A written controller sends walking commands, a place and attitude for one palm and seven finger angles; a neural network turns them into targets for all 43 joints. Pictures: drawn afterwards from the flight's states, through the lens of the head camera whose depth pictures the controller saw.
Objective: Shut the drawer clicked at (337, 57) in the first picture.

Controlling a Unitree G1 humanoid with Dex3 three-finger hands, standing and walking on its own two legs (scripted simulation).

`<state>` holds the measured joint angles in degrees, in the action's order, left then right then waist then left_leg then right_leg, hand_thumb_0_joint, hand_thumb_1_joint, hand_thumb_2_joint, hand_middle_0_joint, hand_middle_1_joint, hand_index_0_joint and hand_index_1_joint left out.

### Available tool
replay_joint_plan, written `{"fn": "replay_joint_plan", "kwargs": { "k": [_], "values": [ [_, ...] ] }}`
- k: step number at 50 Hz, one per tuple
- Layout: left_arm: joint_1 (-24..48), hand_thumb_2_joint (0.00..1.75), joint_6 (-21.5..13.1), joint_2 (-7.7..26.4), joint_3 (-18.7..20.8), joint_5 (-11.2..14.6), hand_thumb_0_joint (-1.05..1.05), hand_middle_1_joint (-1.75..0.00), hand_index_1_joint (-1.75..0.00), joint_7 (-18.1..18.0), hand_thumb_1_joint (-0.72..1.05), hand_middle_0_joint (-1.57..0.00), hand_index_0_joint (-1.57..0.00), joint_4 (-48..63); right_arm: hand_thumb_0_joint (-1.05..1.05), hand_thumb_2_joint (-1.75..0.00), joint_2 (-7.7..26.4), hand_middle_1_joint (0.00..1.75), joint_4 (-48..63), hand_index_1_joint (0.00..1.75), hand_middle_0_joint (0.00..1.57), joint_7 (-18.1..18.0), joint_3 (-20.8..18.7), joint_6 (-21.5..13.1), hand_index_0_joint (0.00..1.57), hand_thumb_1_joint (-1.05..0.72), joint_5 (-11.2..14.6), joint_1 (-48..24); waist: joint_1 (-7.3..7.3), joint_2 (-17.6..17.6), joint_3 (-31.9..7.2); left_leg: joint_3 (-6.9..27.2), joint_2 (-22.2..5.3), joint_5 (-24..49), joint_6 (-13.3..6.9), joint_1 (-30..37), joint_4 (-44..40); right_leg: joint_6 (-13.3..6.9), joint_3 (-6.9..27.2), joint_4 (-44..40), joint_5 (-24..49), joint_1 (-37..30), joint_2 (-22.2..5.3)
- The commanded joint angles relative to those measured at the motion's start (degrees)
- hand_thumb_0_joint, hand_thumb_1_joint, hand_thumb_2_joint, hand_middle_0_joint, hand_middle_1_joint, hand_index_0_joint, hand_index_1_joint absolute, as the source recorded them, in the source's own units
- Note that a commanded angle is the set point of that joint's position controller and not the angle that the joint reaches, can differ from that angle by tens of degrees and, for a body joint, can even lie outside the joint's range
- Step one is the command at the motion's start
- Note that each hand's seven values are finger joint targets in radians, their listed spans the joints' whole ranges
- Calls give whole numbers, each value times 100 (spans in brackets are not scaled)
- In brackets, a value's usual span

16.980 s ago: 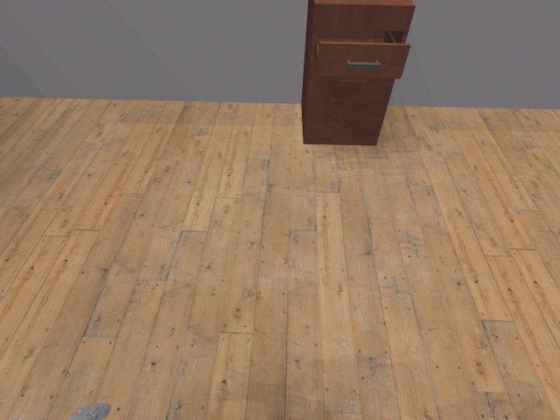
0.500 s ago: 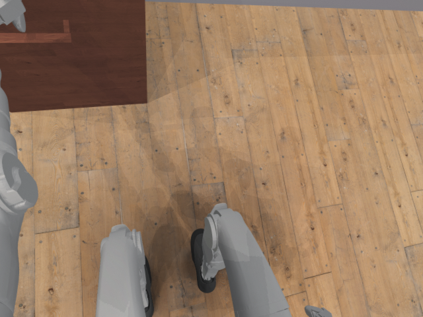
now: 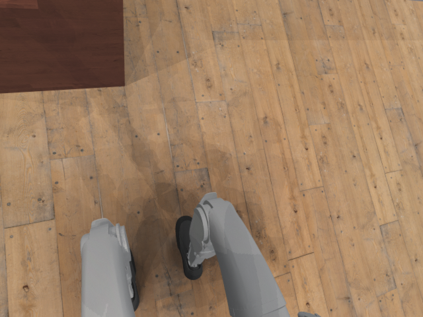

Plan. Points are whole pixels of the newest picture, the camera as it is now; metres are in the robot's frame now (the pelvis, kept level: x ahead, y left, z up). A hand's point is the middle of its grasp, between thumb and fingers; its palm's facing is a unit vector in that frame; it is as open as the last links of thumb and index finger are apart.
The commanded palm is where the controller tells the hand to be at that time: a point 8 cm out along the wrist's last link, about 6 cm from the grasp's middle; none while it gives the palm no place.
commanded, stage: pull the fist back off the drawer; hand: left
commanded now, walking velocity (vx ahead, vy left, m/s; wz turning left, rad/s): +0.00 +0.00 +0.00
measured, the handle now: out of the picture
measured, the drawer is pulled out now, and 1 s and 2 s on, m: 0.00 0.00 0.00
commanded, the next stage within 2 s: draw the hand back to the body in 0.54 s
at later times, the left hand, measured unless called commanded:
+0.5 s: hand out of the picture +0.60 +0.23 +0.05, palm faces +0.06 -1.00 -0.03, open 3.2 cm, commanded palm +0.58 +0.23 +0.05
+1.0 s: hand out of the picture +0.49 +0.23 +0.16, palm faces +0.10 -0.99 -0.07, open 3.3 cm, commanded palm +0.45 +0.26 +0.17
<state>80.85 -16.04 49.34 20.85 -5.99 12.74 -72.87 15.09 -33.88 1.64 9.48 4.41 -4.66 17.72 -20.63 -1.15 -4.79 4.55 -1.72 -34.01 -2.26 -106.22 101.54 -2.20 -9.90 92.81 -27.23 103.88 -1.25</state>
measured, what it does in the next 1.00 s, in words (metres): rises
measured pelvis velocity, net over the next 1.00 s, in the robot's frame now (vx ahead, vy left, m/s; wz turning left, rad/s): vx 0.07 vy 0.00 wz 0.07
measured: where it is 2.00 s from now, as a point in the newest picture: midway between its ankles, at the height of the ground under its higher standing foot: (160, 273)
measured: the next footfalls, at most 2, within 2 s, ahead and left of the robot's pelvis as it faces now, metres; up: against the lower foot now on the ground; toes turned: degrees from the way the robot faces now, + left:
none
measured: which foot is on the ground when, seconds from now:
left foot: down 0.00-1.00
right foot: down 0.00-1.00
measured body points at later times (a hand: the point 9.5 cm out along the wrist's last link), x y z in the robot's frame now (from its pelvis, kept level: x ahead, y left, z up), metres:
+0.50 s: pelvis +0.03 +0.01 +0.03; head +0.26 +0.06 +0.41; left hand +0.59 +0.28 +0.06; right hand +0.03 -0.24 -0.07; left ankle +0.07 +0.10 -0.49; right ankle +0.12 -0.11 -0.49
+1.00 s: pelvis +0.07 +0.00 +0.13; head +0.23 +0.03 +0.55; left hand +0.48 +0.28 +0.17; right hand +0.20 -0.23 +0.01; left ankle +0.07 +0.10 -0.49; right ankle +0.12 -0.11 -0.49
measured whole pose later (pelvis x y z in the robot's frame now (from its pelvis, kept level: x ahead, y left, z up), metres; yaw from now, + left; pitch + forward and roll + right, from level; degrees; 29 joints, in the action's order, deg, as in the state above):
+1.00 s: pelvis +0.07 +0.00 +0.13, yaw +4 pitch +27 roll -3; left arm 24.4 -17.4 20.5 17.2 10.0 10.1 -28.8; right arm 13.3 -31.7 0.9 3.0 2.7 1.5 13.6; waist -5.7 -1.8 -8.1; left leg 0.9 -1.4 -33.0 -1.2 -67.7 73.3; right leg -1.6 -5.8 68.7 -28.0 68.2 0.1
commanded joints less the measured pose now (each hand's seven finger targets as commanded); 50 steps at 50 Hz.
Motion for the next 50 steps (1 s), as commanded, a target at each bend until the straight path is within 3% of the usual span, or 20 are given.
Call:
{"fn": "replay_joint_plan", "kwargs": {
  "k": [1, 6, 7, 8, 13, 16, 19, 21, 25, 28, 32, 34, 35, 36, 37, 40, 42, 45, 47, 50],
  "values": [
    [2997, 90, -310, 714, 45, 135, 0, -160, -160, -118, 90, -140, -140, 1352, 0, -90, 1464, 30, 22, 30, 20, -43, -480, -10, 20, -90, 21, 1486, -279, -2514, -3645, 583, -3, 300, -12, 3349, -1557, -4, 477, -1027, 19, -1626, 357],
    [2574, 90, -312, 870, 337, 219, 0, -160, -160, -111, 90, -140, -140, 1589, 0, -90, 1463, 30, 72, 30, 20, -20, -509, -24, 20, -90, 34, 1542, -60, -2420, -3843, 602, -31, 427, 14, 3455, -1653, -12, 466, -1004, 70, -1804, 357],
    [2374, 90, -291, 645, 244, 267, 0, -160, -160, -89, 90, -140, -140, 1534, 0, -90, 1463, 30, 88, 30, 20, -1, -535, -24, 20, -90, 50, 1515, -57, -2361, -3775, 612, -36, 406, 27, 3472, -1690, -12, 457, -1033, 75, -1761, 361],
    [2298, 90, -308, 759, 383, 297, 0, -160, -160, -90, 90, -140, -140, 1620, 0, -90, 1462, 30, 77, 30, 20, -3, -538, -14, 20, -90, 46, 1515, -19, -2247, -3761, 614, -59, 456, 25, 3447, -1689, 0, 450, -1017, 101, -1809, 358],
    [1464, 90, -424, 811, 692, 405, 0, -160, -160, -65, 90, -140, -140, 1949, 0, -90, 1414, 30, 160, 30, 20, 54, -607, 27, 20, -90, 76, 1485, 298, -2144, -4007, 516, -68, 994, 44, 3613, -1714, -16, 498, -1042, 284, -2151, 364],
    [927, 90, -520, 632, 708, 476, 0, -160, -160, -15, 90, -140, -140, 2204, 0, -90, 1351, 30, 213, 30, 20, 91, -656, 64, 20, -90, 101, 1436, 431, -1980, -4084, 445, -99, 1313, 39, 3703, -1720, -11, 533, -1084, 404, -2375, 377],
    [484, 90, -593, 221, 596, 640, 0, -160, -160, 24, 90, -140, -140, 2583, 0, -90, 1320, 30, 217, 30, 20, 135, -769, 94, 20, -90, 135, 1369, 516, -1911, -4233, 448, -111, 1723, 81, 4027, -1757, 3, 534, -1143, 632, -2499, 374],
    [188, 90, -659, 235, 754, 767, 0, -160, -160, 26, 90, -140, -140, 2817, 0, -90, 1310, 30, 241, 30, 20, 137, -807, 85, 20, -90, 157, 1332, 613, -1816, -4309, 427, -114, 1940, 78, 4103, -1749, 3, 559, -1158, 744, -2625, 376],
    [149, 90, -798, -163, 567, 869, 0, -160, -160, -12, 90, -140, -140, 2838, 0, -90, 1249, 30, 151, 30, 20, 123, -879, 61, 20, -90, 168, 1221, 542, -1576, -4059, 348, -95, 2004, 64, 4020, -1719, 38, 592, -1243, 830, -2699, 363],
    [282, 90, -1002, -375, 416, 839, 0, -160, -160, -77, 90, -140, -140, 2712, 0, -90, 1233, 30, 53, 30, 20, 98, -922, 35, 20, -90, 144, 1181, 484, -1639, -3992, 377, -84, 2160, 100, 4242, -1692, 32, 577, -1225, 875, -2501, 333],
    [114, 90, -1171, -541, 324, 790, 0, -160, -160, -77, 90, -140, -140, 2433, 0, -90, 1202, 30, 38, 30, 20, 89, -951, 75, 20, -90, 113, 1136, 545, -1654, -4037, 368, -56, 2552, 134, 4410, -1647, 14, 566, -1189, 1066, -2530, 312],
    [-478, 90, -1176, -467, 443, 894, 0, -160, -160, -38, 90, -140, -140, 3365, 0, -90, 1209, 30, 287, 30, 20, 132, -1025, 141, 20, -90, 172, 1060, 931, -2004, -4897, 358, -49, 3191, 226, 5208, -1894, 3, 612, -1323, 1391, -3060, 305],
    [-905, 90, -1089, -543, 419, 986, 0, -160, -160, -2, 90, -140, -140, 3786, 0, -90, 1184, 30, 402, 30, 20, 158, -1064, 171, 20, -90, 231, 1001, 1058, -1966, -5244, 337, -41, 3501, 248, 5504, -2028, 4, 641, -1445, 1662, -3461, 314],
    [-1455, 90, -961, -524, 472, 1063, 0, -160, -160, 13, 90, -140, -140, 3996, 0, -90, 1165, 30, 507, 30, 20, 171, -1079, 193, 20, -90, 295, 967, 1200, -1959, -5315, 353, -47, 3804, 285, 5714, -2199, -7, 643, -1546, 1817, -3736, 311],
    [-1789, 90, -808, -690, 360, 1150, 0, -160, -160, 25, 90, -140, -140, 4346, 0, -90, 1140, 30, 573, 30, 20, 185, -1098, 217, 20, -90, 359, 894, 1233, -1857, -5301, 332, -57, 3885, 278, 5852, -2346, 20, 643, -1709, 1935, -3984, 312],
    [-2749, 90, -379, -930, 316, 1449, 0, -160, -160, -43, 90, -140, -140, 5228, 0, -90, 1055, 30, 757, 30, 20, 137, -1128, 151, 20, -90, 552, 671, 1314, -1095, -4965, 171, -16, 3472, 150, 5646, -2782, 81, 702, -2188, 2232, -4957, 318],
    [-3067, 90, -319, -983, 353, 1605, 0, -160, -160, -167, 90, -140, -140, 5840, 0, -90, 967, 30, 767, 30, 20, 53, -1119, 0, 20, -90, 617, 514, 1375, -1014, -4781, 55, 22, 3169, 120, 5591, -3031, 111, 778, -2464, 2301, -5410, 292],
    [-3550, 90, -434, -1398, 149, 1741, 0, -160, -160, -310, 90, -140, -140, 6063, 0, -90, 846, 30, 673, 30, 20, -82, -1112, -229, 20, -90, 653, 380, 1318, -548, -4116, -116, 65, 2679, 75, 5451, -3380, 162, 852, -2881, 2206, -5894, 287],
    [-3764, 90, -545, -1811, -199, 1728, 0, -160, -160, -317, 90, -140, -140, 5776, 0, -90, 795, 30, 561, 30, 20, -158, -1099, -352, 20, -90, 648, 345, 1239, -507, -3484, -192, 86, 2360, 78, 5512, -3586, 170, 839, -3122, 1926, -5831, 279],
    [-4271, 90, -662, -2171, -531, 1724, 0, -160, -160, -180, 90, -140, -140, 5329, 0, -90, 800, 30, 538, 30, 20, -219, -1114, -461, 20, -90, 655, 288, 1283, -345, -2768, -244, 117, 1963, 99, 5720, -3980, 152, 787, -3485, 1499, -5879, 284]
  ]
}}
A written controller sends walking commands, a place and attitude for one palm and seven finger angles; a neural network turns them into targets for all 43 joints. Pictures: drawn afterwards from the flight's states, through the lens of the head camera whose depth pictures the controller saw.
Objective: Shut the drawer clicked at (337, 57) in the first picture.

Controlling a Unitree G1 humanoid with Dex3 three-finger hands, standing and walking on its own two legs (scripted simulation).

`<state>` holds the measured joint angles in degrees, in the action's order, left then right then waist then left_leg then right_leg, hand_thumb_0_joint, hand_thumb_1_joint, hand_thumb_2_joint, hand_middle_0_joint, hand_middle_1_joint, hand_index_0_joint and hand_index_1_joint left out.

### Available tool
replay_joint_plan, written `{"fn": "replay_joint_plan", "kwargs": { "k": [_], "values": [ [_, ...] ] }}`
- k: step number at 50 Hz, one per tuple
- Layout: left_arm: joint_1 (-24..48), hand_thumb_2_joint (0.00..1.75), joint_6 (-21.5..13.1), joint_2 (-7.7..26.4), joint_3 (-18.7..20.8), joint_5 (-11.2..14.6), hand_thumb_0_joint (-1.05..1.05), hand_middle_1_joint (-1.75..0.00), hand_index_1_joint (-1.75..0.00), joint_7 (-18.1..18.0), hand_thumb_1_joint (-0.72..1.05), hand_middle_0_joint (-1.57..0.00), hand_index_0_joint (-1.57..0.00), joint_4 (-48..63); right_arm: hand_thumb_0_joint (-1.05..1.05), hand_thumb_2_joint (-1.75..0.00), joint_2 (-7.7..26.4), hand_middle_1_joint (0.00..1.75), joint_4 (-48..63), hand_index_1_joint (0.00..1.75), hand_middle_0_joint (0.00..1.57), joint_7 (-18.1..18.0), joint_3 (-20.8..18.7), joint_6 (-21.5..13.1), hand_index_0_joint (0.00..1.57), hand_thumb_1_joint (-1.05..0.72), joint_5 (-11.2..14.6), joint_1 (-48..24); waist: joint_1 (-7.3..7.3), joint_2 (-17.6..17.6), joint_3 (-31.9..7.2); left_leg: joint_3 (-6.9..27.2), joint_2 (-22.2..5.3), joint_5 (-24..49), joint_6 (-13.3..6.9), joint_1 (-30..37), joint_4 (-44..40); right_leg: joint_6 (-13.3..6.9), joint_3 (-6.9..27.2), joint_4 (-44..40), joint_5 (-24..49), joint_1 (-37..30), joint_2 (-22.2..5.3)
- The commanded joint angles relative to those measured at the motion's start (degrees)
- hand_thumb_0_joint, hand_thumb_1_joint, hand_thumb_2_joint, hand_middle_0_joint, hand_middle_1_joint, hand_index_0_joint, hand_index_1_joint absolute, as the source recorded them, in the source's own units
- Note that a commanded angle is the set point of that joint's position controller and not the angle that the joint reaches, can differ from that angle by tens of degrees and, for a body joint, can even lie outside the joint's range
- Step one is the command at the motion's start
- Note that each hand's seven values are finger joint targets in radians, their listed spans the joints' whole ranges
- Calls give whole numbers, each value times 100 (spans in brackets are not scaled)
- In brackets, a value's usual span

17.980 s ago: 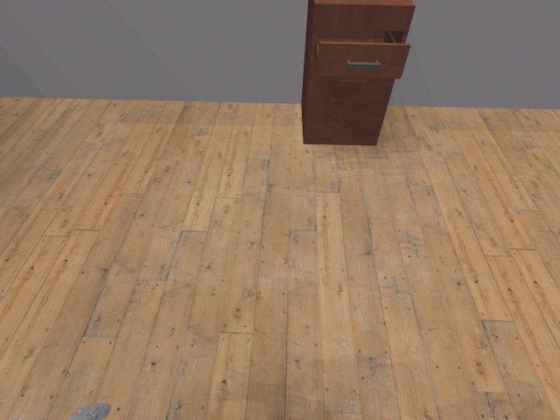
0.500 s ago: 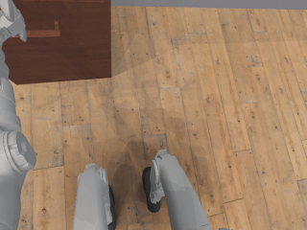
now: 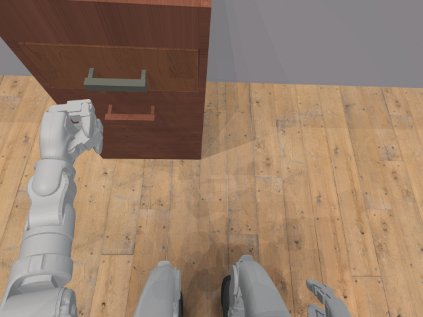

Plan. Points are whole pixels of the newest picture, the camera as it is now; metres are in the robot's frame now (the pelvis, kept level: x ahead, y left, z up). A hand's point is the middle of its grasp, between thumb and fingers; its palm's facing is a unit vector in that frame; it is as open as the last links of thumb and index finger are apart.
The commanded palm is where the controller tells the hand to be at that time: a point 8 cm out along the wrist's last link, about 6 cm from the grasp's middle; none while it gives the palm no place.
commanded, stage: draw the hand back to the body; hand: left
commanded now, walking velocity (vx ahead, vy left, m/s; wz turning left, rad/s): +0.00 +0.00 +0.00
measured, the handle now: (117, 78) +0.64 +0.22 -0.08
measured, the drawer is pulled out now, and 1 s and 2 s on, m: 0.00 0.00 0.00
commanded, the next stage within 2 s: step back with the hand held close in 1.02 s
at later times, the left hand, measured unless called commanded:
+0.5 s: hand (6, 163) +0.32 +0.22 +0.17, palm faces +0.27 -0.91 -0.32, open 3.3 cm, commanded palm +0.26 +0.27 +0.19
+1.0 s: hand out of the picture +0.22 +0.24 +0.29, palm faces +0.45 -0.79 -0.41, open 3.3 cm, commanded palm +0.17 +0.28 +0.29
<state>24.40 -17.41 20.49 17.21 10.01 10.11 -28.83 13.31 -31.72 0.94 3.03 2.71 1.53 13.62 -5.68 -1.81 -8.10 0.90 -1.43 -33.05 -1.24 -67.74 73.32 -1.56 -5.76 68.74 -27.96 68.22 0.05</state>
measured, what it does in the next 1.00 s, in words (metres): rises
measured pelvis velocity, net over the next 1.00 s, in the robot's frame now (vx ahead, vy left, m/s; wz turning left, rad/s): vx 0.05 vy -0.01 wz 0.03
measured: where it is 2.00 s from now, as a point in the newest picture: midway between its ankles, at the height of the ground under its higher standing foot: outside the picture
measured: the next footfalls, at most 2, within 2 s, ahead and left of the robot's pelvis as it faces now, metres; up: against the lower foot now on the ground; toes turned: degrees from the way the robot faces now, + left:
none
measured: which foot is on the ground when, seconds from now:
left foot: down 0.00-1.00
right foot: down 0.00-1.00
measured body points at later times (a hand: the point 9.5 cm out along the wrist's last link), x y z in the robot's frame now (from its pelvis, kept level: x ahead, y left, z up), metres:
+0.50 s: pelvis +0.05 +0.00 +0.10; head +0.07 -0.02 +0.55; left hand +0.30 +0.27 +0.19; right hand +0.23 -0.23 +0.01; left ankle +0.00 +0.10 -0.62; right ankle +0.03 -0.11 -0.62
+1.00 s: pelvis +0.05 -0.01 +0.12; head +0.03 -0.04 +0.56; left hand +0.19 +0.28 +0.31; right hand +0.25 -0.21 +0.03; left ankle +0.00 +0.10 -0.62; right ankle +0.04 -0.11 -0.62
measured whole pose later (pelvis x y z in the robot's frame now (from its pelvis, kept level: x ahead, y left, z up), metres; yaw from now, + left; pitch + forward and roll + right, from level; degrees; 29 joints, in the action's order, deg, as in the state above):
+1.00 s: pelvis +0.05 -0.01 +0.12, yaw +2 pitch -3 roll +0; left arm -30.3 -5.4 18.5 17.2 3.7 -6.2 27.0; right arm 12.8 -34.0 -4.2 1.9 -5.4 0.6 11.3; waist 4.0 -5.5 -0.2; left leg -0.2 0.1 -18.2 -0.7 -4.9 26.6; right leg -1.2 -4.4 26.0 -15.7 6.8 0.2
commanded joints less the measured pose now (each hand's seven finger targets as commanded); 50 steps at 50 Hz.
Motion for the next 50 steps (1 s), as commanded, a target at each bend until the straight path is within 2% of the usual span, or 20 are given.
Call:
{"fn": "replay_joint_plan", "kwargs": {
  "k": [1, 4, 6, 7, 8, 9, 10, 11, 16, 19, 23, 30, 32, 35, 40, 42, 44, 46, 48, 50],
  "values": [
    [1317, 90, -565, 652, -247, 154, 0, -160, -160, 141, 90, -140, -140, 1043, 0, -90, 981, 30, 380, 30, 20, -161, -470, -318, 20, -90, 42, 662, -161, -470, -2385, 99, 113, 1925, -8, 2044, -1260, 59, 371, -1163, 1609, -2405, 148],
    [548, 90, -544, 617, -260, 252, 0, -160, -160, 305, 90, -140, -140, 1106, 0, -90, 972, 30, 559, 30, 20, -177, -476, -315, 20, -90, 85, 525, 29, -285, -2147, 59, 123, 2139, 0, 2437, -1639, 42, 331, -1451, 1816, -2901, 143],
    [118, 90, -506, 645, -244, 328, 0, -160, -160, 361, 90, -140, -140, 1421, 0, -90, 960, 30, 742, 30, 20, -193, -472, -310, 20, -90, 115, 423, 156, -460, -2085, 35, 145, 2408, -6, 2712, -1846, 16, 320, -1570, 2053, -3227, 131],
    [-121, 90, -470, 680, -165, 382, 0, -160, -160, 363, 90, -140, -140, 1530, 0, -90, 937, 30, 794, 30, 20, -193, -456, -301, 20, -90, 126, 382, 212, -355, -1995, 20, 146, 2483, -6, 2792, -1968, 25, 318, -1673, 2176, -3448, 134],
    [-422, 90, 1, 1404, -132, -394, 0, -160, -160, -343, 90, -140, -140, 1728, 0, -90, 874, 30, 953, 30, 20, -271, -517, -59, 20, -90, 142, 77, 558, -378, -2435, -68, 174, 2621, 21, 3433, -2430, -58, 550, -2012, 2005, -3976, -6],
    [-543, 90, 243, 961, -334, -410, 0, -160, -160, -714, 90, -140, -140, 2305, 0, -90, 743, 30, 1157, 30, 20, -345, -503, -4, 20, -90, 143, 54, 397, -352, -2195, -74, 159, 2663, 27, 3663, -2616, -25, 493, -2187, 2097, -4063, -4],
    [-882, 90, 467, 768, -516, -483, 0, -160, -160, -964, 90, -140, -140, 2478, 0, -90, 723, 30, 1194, 30, 20, -396, -474, 41, 20, -90, 142, -43, 422, -531, -1955, -115, 138, 2555, 34, 3760, -2770, -16, 492, -2346, 2046, -4203, -33],
    [-998, 90, 643, 870, -466, -519, 0, -160, -160, -1177, 90, -140, -140, 2555, 0, -90, 749, 30, 1207, 30, 20, -463, -444, 73, 20, -90, 144, -93, 385, -192, -1655, -79, 115, 2502, 2, 3741, -2894, -21, 473, -2488, 2073, -4322, -16],
    [-1439, 90, 1040, 979, -383, -633, 0, -160, -160, -1726, 90, -140, -140, 3341, 0, -90, 722, 30, 1199, 30, 20, -713, -342, -49, 20, -90, 106, -394, 445, -10, -1091, -69, 75, 2691, -45, 4371, -3538, 6, 444, -3101, 2410, -5143, -86],
    [-1887, 90, 1159, 662, -614, -663, 0, -160, -160, -1775, 90, -140, -140, 3683, 0, -90, 666, 30, 1106, 30, 20, -731, -288, -234, 20, -90, 95, -493, 497, -274, -754, -35, 58, 3083, -21, 5002, -3905, 1, 373, -3424, 2626, -5308, -101],
    [-2738, 90, 1250, 536, -587, -637, 0, -160, -160, -1720, 90, -140, -140, 4157, 0, -90, 635, 30, 1003, 30, 20, -692, -258, -458, 20, -90, 76, -604, 606, -26, -378, -15, 22, 3498, -8, 5503, -4296, 17, 313, -3828, 2883, -5690, -85],
    [-3823, 90, 1204, 721, -82, -584, 0, -160, -160, -1649, 90, -140, -140, 5443, 0, -90, 539, 30, 899, 30, 20, -575, -247, -740, 20, -90, -31, -768, 755, -24, -148, -63, 13, 3917, 1, 6008, -4731, 42, 315, -4299, 3315, -6317, -116],
    [-4090, 90, 1162, 803, 63, -575, 0, -160, -160, -1645, 90, -140, -140, 5780, 0, -90, 521, 30, 869, 30, 20, -551, -248, -827, 20, -90, -56, -808, 784, -231, -25, -84, 36, 3894, 1, 6036, -4792, 34, 350, -4396, 3363, -6403, -126],
    [-4435, 90, 1113, 807, 196, -576, 0, -160, -160, -1663, 90, -140, -140, 6345, 0, -90, 482, 30, 858, 30, 20, -510, -255, -941, 20, -90, -79, -819, 810, -217, 26, -64, 16, 4043, 4, 6164, -4851, 54, 319, -4460, 3409, -6452, -117],
    [-4958, 90, 1000, 915, 524, -586, 0, -160, -160, -1701, 90, -140, -140, 6984, 0, -90, 445, 30, 819, 30, 20, -498, -295, -1109, 20, -90, -84, -851, 868, -218, 113, -93, 10, 3835, 1, 6215, -4895, 68, 346, -4547, 3289, -6467, -104],
    [-5183, 90, 958, 932, 655, -566, 0, -160, -160, -1699, 90, -140, -140, 7050, 0, -90, 429, 30, 798, 30, 20, -509, -300, -1164, 20, -90, -77, -878, 889, -115, 334, -88, 4, 3638, -3, 6153, -4901, 57, 362, -4608, 3178, -6382, -89],
    [-5246, 90, 976, 591, 434, -584, 0, -160, -160, -1670, 90, -140, -140, 6498, 0, -90, 437, 30, 686, 30, 20, -509, -317, -1140, 20, -90, -75, -832, 815, 173, 725, -83, -6, 3297, -9, 6012, -4966, 73, 325, -4657, 2830, -6178, -77],
    [-5131, 90, 963, 537, 373, -604, 0, -160, -160, -1660, 90, -140, -140, 6317, 0, -90, 475, 30, 675, 30, 20, -530, -354, -1123, 20, -90, -60, -850, 795, 243, 909, -103, 4, 3014, -38, 5978, -4987, 78, 357, -4757, 2538, -6030, -77],
    [-4974, 90, 892, 650, 439, -626, 0, -160, -160, -1687, 90, -140, -140, 6508, 0, -90, 490, 30, 688, 30, 20, -549, -355, -1136, 20, -90, -74, -841, 825, -33, 657, -88, 23, 2945, -53, 6053, -5008, 67, 376, -4697, 2447, -6129, -109],
    [-5004, 90, 847, 747, 533, -632, 0, -160, -160, -1715, 90, -140, -140, 6567, 0, -90, 464, 30, 698, 30, 20, -560, -351, -1182, 20, -90, -93, -873, 882, 97, 498, -77, 34, 2966, -68, 6063, -5018, 70, 392, -4663, 2489, -6244, -127]
  ]
}}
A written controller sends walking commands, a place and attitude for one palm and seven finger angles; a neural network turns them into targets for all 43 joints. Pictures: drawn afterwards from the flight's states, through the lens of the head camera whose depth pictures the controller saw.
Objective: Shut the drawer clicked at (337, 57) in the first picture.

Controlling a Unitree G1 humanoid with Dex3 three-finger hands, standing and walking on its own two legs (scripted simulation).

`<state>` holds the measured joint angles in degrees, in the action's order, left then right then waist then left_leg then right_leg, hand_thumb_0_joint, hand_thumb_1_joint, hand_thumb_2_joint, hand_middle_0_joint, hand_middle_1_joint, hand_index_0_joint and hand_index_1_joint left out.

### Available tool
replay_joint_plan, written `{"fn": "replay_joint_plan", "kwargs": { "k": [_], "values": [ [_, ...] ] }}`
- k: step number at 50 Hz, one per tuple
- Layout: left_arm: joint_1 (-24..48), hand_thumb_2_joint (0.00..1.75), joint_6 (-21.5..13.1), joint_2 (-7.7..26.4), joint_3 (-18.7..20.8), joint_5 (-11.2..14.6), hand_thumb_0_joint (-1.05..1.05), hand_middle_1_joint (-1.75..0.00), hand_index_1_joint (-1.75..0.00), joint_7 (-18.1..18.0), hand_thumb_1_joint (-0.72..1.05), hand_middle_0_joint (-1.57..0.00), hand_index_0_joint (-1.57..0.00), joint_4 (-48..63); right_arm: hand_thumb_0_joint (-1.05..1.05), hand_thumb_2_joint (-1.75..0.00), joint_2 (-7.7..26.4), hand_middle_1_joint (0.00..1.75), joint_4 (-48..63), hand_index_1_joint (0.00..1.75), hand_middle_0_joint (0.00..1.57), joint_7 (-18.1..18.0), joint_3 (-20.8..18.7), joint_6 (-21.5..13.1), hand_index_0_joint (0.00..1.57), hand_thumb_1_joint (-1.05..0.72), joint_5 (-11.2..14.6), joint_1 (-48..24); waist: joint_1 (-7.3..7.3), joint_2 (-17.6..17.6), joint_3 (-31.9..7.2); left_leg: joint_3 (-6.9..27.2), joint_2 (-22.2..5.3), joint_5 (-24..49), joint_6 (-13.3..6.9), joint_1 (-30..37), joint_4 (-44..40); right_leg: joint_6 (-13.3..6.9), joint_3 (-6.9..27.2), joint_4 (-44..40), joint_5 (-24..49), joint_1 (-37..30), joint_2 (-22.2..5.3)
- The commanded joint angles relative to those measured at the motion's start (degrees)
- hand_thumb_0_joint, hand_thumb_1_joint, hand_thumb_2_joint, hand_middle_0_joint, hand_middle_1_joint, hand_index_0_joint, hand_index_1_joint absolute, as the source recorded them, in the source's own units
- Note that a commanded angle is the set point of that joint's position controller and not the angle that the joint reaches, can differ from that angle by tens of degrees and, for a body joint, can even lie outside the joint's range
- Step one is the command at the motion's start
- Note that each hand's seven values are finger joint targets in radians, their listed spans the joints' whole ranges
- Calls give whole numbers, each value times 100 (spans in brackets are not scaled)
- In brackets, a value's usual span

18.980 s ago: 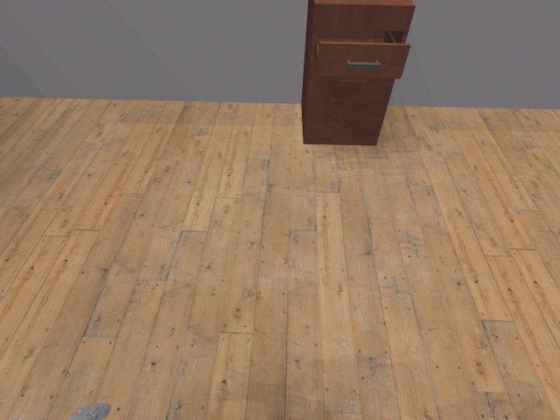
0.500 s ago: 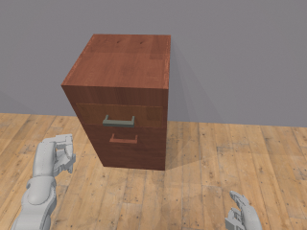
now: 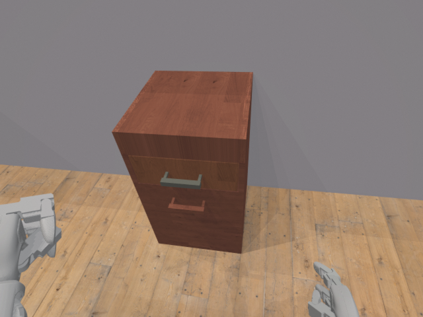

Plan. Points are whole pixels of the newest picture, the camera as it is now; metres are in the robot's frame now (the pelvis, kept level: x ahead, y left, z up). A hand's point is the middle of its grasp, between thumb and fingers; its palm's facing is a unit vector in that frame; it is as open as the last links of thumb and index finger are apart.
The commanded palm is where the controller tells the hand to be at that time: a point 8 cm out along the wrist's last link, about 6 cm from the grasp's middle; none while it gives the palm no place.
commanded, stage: draw the hand back to the body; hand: left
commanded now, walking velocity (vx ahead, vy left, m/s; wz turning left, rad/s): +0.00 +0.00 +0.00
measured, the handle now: (182, 179) +0.60 +0.21 -0.20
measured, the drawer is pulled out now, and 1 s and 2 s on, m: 0.00 0.00 0.00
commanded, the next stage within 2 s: step back with the hand held close in 0.02 s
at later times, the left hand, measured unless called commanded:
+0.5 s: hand (49, 247) +0.16 +0.25 +0.16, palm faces +0.31 -0.80 -0.51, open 3.3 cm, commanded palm +0.10 +0.29 +0.18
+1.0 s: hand (17, 282) +0.11 +0.26 +0.16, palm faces +0.36 -0.81 -0.46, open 3.3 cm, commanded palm +0.04 +0.30 +0.18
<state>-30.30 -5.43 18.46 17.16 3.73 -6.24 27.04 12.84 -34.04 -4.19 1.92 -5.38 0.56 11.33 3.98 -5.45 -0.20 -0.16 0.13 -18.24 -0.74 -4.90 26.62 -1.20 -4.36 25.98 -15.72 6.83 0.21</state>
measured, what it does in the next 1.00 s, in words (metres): shifts its weight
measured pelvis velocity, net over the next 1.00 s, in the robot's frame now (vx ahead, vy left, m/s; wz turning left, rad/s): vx -0.09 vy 0.02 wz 0.00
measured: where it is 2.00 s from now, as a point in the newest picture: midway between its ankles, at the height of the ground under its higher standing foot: outside the picture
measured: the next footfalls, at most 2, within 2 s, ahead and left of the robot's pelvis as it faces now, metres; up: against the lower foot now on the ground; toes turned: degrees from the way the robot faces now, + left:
right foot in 1.64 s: -0.22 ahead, -0.06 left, +0.00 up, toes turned -2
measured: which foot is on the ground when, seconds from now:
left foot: down 0.00-1.00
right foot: down 0.00-1.00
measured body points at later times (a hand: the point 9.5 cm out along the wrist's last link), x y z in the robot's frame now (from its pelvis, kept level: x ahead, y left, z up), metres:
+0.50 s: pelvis -0.04 +0.02 +0.00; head -0.02 -0.01 +0.45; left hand +0.14 +0.29 +0.18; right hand +0.12 -0.24 -0.09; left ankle -0.04 +0.11 -0.74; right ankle -0.01 -0.10 -0.74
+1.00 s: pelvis -0.09 +0.02 -0.01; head -0.06 +0.03 +0.44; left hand +0.09 +0.30 +0.19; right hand +0.08 -0.22 -0.09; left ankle -0.04 +0.11 -0.74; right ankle -0.01 -0.10 -0.74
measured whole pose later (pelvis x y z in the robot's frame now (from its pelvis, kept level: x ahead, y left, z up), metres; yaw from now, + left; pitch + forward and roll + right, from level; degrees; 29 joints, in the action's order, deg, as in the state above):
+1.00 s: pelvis -0.09 +0.02 -0.01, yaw +0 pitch +1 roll -1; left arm -35.0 -15.0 21.6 20.9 0.9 -9.4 32.7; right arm 12.7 -32.6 -4.7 -0.2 -3.3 -0.2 11.7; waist -0.7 -0.5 1.3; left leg -0.9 1.2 -12.5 -2.9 -21.1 32.2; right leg 0.6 -2.7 27.7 -8.3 21.2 -0.3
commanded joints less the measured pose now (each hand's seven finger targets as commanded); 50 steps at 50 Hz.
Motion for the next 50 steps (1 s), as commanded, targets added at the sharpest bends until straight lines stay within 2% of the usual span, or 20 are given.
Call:
{"fn": "replay_joint_plan", "kwargs": {
  "k": [1, 2, 4, 7, 8, 9, 10, 11, 15, 17, 21, 25, 30, 36, 38, 41, 43, 45, 47, 50],
  "values": [
    [497, 90, -359, 1018, 555, -7, 0, -160, -160, -85, 90, -140, -140, 1038, 0, -90, 517, 30, 932, 30, 20, -58, -232, -394, 20, -90, 5, -686, -72, 362, -294, 37, -117, 1437, -113, -225, -349, 21, 284, -423, 1203, -124, -136],
    [542, 90, -374, 985, 513, -6, 0, -160, -160, -89, 90, -140, -140, 1119, 0, -90, 491, 30, 943, 30, 20, -58, -216, -424, 20, -90, 3, -708, -72, 217, -270, 28, -119, 1369, -109, -228, -359, 19, 299, -438, 1132, -112, -151],
    [514, 90, -411, 1046, 581, -15, 0, -160, -160, -122, 90, -140, -140, 1188, 0, -90, 478, 30, 924, 30, 20, -61, -205, -486, 20, -90, -7, -697, -51, 273, -310, 49, -112, 1399, -104, -250, -382, 10, 290, -436, 1160, -187, -145],
    [506, 90, -432, 1036, 580, -30, 0, -160, -160, -128, 90, -140, -140, 1208, 0, -90, 467, 30, 900, 30, 20, -64, -206, -562, 20, -90, 1, -708, -50, 83, -173, 58, -128, 1372, -69, -269, -418, -5, 295, -453, 1102, -138, -137],
    [947, 90, -701, 1629, 1341, -8, 0, -160, -160, -158, 90, -140, -140, 1471, 0, -90, 642, 30, 1033, 30, 20, -22, -261, -401, 20, -90, -7, -520, -311, 394, 431, 174, -220, 886, -188, -882, -304, -11, 950, -863, 1008, 387, -496],
    [417, 90, -731, 1195, 1048, -68, 0, -160, -160, -118, 90, -140, -140, 829, 0, -90, 536, 30, 863, 30, 20, -17, -286, -291, 20, -90, -24, -488, -354, 673, 400, 219, -180, 808, -187, -758, -155, -59, 998, -1008, 823, 548, -620],
    [170, 90, -750, 1005, 858, -85, 0, -160, -160, -96, 90, -140, -140, 747, 0, -90, 557, 30, 897, 30, 20, 5, -318, -213, 20, -90, -27, -534, -378, 718, 391, 201, -187, 820, -176, -703, -81, -74, 1061, -1092, 734, 697, -672],
    [166, 90, -838, 998, 839, -97, 0, -160, -160, -93, 90, -140, -140, 943, 0, -90, 575, 30, 931, 30, 20, 7, -342, -176, 20, -90, -41, -572, -375, 496, 306, 199, -191, 886, -159, -730, -117, -85, 998, -1053, 806, 672, -687],
    [-358, 90, -987, 1007, 861, -101, 0, -160, -160, -150, 90, -140, -140, 1095, 0, -90, 648, 30, 969, 30, 20, 2, -423, -35, 20, -90, -50, -595, -364, 180, -413, 236, -308, 1382, -163, -750, -382, 13, 687, -579, 1348, 179, -551],
    [-496, 90, -1007, 1089, 948, -89, 0, -160, -160, -183, 90, -140, -140, 1124, 0, -90, 638, 30, 1010, 30, 20, -25, -441, 5, 20, -90, -34, -629, -339, 239, -632, 297, -361, 1655, -148, -842, -471, 65, 552, -376, 1568, 0, -475],
    [-563, 90, -1044, 1247, 1106, -55, 0, -160, -160, -244, 90, -140, -140, 1231, 0, -90, 638, 30, 1051, 30, 20, -77, -483, 71, 20, -90, -16, -662, -327, 355, -774, 357, -379, 1806, -137, -1054, -480, 95, 536, -224, 1785, -109, -428],
    [-642, 90, -1066, 1202, 1059, -72, 0, -160, -160, -274, 90, -140, -140, 1343, 0, -90, 669, 30, 1063, 30, 20, -89, -523, 76, 20, -90, -7, -601, -346, 322, -828, 404, -417, 1857, -145, -1273, -472, 116, 523, -38, 1913, -183, -378],
    [-567, 90, -1073, 1180, 1028, -122, 0, -160, -160, -295, 90, -140, -140, 1413, 0, -90, 692, 30, 1072, 30, 20, -105, -529, 27, 20, -90, -14, -577, -354, 184, -686, 513, -545, 1186, -252, -1826, -693, 167, 543, 234, 1559, -246, -275],
    [-358, 90, -1128, 1194, 1065, -215, 0, -160, -160, -312, 90, -140, -140, 1485, 0, -90, 728, 30, 1127, 30, 20, -109, -524, -55, 20, -90, -24, -545, -393, 281, -382, 663, -558, -562, -378, -2902, -856, 152, 748, 322, 1014, -511, -256],
    [-355, 90, -1167, 1166, 1045, -224, 0, -160, -160, -327, 90, -140, -140, 1479, 0, -90, 690, 30, 1115, 30, 20, -97, -515, -86, 20, -90, -21, -514, -415, 425, -313, 575, -465, -834, -363, -2837, -684, 128, 880, 63, 644, -228, -328],
    [-259, 90, -1204, 1204, 1018, -206, 0, -160, -160, -350, 90, -140, -140, 1596, 0, -90, 714, 30, 1080, 30, 20, -76, -537, -106, 20, -90, -47, -453, -465, 663, -288, 494, -264, -800, -264, -2430, -259, 1, 1112, -497, -81, 409, -518],
    [-315, 90, -1243, 1192, 999, -195, 0, -160, -160, -387, 90, -140, -140, 1587, 0, -90, 680, 30, 1032, 30, 20, -69, -523, -111, 20, -90, -50, -428, -482, 609, -283, 442, -232, -721, -223, -2058, -108, -34, 1103, -696, -442, 843, -585],
    [-343, 90, -1283, 1204, 1000, -190, 0, -160, -160, -424, 90, -140, -140, 1635, 0, -90, 693, 30, 1006, 30, 20, -71, -518, -106, 20, -90, -62, -414, -498, 509, -313, 500, -262, -700, -218, -1979, -158, -23, 989, -708, -571, 936, -548],
    [-386, 90, -1306, 1248, 1067, -214, 0, -160, -160, -445, 90, -140, -140, 1685, 0, -90, 705, 30, 1048, 30, 20, -98, -504, -108, 20, -90, -65, -496, -482, 208, -285, 747, -488, -891, -304, -2443, -696, 93, 747, -323, -372, 496, -289],
    [-430, 90, -1342, 1245, 1167, -325, 0, -160, -160, -417, 90, -140, -140, 1778, 0, -90, 761, 30, 1137, 30, 20, -117, -525, -126, 20, -90, -38, -574, -409, -452, -424, 1197, -993, -1109, -580, -3741, -1416, 226, 516, 1165, 1016, -895, 154]
  ]
}}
